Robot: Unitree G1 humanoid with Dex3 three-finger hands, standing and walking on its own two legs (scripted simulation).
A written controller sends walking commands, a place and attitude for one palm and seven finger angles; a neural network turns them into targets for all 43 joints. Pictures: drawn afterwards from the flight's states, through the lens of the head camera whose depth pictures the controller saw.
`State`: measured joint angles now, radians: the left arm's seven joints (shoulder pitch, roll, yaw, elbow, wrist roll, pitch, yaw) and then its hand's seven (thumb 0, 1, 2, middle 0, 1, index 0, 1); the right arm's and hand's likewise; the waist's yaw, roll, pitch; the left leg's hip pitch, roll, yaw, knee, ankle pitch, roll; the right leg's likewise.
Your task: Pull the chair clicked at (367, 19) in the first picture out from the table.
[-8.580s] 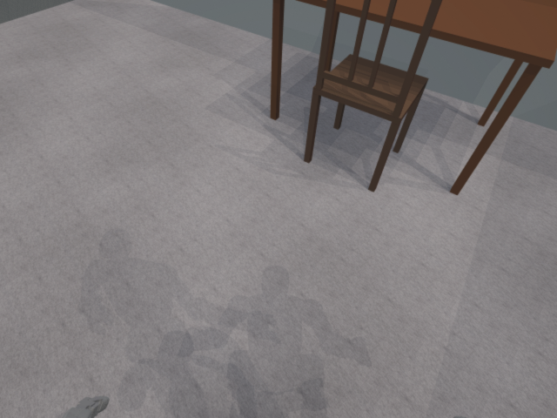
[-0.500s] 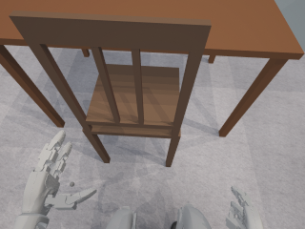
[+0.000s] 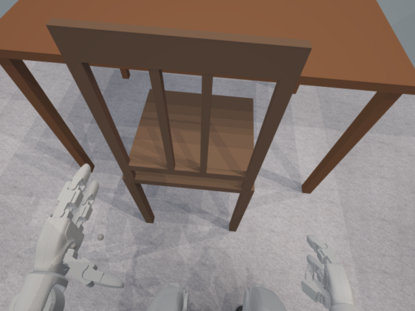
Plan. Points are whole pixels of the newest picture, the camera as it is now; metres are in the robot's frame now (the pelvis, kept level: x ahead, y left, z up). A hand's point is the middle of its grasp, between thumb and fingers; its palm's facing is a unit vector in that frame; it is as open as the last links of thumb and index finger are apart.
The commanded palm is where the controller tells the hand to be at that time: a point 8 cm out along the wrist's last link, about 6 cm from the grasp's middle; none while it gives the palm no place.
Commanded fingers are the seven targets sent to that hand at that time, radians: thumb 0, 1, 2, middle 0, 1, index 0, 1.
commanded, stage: raise the hand toward the chair's back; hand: left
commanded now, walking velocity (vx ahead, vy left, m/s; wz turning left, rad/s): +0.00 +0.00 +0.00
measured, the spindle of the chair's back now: (165, 128) +0.48 +0.14 +0.01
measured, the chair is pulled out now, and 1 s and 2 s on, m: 0.00 0.00 0.00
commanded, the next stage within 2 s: aim the fingers beside a spindle in 0.68 s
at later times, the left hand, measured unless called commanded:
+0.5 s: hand (104, 221) +0.26 +0.20 +0.04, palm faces -0.01 -1.00 -0.06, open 16.9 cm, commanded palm +0.23 +0.25 +0.05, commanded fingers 0.00 -0.50 0.30 -0.06 -0.08 -0.06 -0.08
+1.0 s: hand (113, 221) +0.26 +0.19 +0.04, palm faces -0.02 -1.00 -0.05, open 16.9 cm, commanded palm +0.24 +0.24 +0.04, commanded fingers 0.00 -0.50 0.30 -0.06 -0.08 -0.06 -0.08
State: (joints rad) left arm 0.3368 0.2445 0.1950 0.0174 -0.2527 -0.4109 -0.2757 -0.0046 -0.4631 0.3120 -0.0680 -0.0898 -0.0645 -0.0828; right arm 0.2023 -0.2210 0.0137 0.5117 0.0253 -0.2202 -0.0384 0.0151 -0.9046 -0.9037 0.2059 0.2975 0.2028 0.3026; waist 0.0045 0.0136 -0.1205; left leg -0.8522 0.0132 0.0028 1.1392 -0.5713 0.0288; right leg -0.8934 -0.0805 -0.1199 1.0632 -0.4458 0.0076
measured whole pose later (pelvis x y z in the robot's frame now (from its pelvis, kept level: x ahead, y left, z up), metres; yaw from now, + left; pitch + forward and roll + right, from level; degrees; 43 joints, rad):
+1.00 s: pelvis +0.00 -0.01 +0.00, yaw +0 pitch +17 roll -2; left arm 0.22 0.24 0.21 0.16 -0.27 -0.45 -0.31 -0.01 -0.49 0.30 -0.06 -0.08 -0.06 -0.08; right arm 0.21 -0.25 0.00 0.56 0.02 -0.22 -0.04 0.02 -0.91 -0.90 0.21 0.30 0.20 0.30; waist -0.01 0.02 -0.12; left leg -0.85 0.02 0.00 1.11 -0.56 0.02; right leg -0.89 -0.07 -0.12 1.05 -0.44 -0.01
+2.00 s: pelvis -0.01 -0.01 -0.02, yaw -1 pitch +21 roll -1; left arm -0.09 0.17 0.11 0.37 -0.16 -0.50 -0.14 -0.01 -0.49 0.30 -0.06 -0.08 -0.06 -0.08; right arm 0.20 -0.25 -0.01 0.57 0.00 -0.12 0.00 0.01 -0.91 -0.90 0.20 0.30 0.20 0.30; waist -0.04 0.01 -0.13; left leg -1.01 0.02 0.02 1.23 -0.59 0.02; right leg -1.08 -0.08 -0.09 1.18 -0.47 -0.01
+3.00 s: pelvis -0.01 -0.01 -0.03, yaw -1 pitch +23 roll -1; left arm -0.18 0.17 0.10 0.45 -0.14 -0.51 -0.10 -0.01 -0.50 0.30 -0.06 -0.08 -0.06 -0.08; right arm 0.20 -0.25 -0.01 0.57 0.00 -0.08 0.00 0.01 -0.91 -0.90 0.20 0.30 0.20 0.30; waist -0.04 0.02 -0.14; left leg -1.06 0.01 0.02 1.26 -0.59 0.02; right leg -1.13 -0.08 -0.09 1.22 -0.48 -0.01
